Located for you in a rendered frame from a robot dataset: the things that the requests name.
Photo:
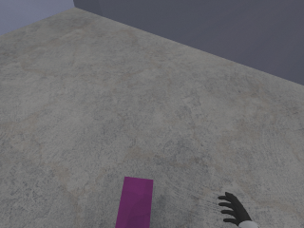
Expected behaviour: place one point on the right robot hand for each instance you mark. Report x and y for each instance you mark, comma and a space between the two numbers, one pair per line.
239, 212

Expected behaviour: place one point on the carton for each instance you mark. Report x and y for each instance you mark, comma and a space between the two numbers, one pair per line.
135, 203

